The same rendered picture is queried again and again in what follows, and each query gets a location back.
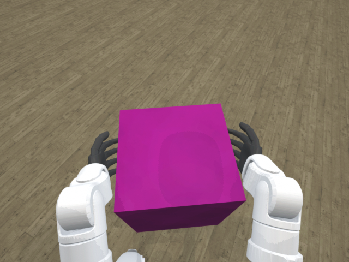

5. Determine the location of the robot left forearm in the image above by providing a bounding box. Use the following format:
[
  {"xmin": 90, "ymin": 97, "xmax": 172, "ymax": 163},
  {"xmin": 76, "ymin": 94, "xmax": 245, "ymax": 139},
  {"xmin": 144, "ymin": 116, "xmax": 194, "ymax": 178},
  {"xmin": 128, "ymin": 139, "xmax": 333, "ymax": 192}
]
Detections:
[{"xmin": 56, "ymin": 163, "xmax": 113, "ymax": 262}]

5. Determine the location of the robot right forearm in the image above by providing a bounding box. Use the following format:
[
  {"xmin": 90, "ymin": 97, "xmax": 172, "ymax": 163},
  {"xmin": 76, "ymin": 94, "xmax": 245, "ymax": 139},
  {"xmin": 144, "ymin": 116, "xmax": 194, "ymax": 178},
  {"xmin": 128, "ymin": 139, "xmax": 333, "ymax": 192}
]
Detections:
[{"xmin": 242, "ymin": 154, "xmax": 303, "ymax": 262}]

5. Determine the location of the right robot hand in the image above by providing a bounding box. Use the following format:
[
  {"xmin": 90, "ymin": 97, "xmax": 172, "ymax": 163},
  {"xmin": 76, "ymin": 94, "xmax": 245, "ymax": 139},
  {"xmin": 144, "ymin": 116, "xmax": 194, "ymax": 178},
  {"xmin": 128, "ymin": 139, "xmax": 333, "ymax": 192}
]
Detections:
[{"xmin": 227, "ymin": 122, "xmax": 262, "ymax": 174}]

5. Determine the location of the left robot hand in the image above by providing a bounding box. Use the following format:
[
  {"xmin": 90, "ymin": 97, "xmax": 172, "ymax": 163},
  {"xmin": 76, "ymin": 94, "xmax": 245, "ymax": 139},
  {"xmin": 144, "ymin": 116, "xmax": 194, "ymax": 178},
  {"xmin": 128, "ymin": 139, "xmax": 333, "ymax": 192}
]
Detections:
[{"xmin": 88, "ymin": 131, "xmax": 118, "ymax": 177}]

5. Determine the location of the carton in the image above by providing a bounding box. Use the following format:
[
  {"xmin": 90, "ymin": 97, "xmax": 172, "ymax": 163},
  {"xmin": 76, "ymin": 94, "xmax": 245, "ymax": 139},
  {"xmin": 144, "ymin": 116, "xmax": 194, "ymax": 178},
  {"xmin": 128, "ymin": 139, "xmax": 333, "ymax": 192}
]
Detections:
[{"xmin": 114, "ymin": 104, "xmax": 246, "ymax": 233}]

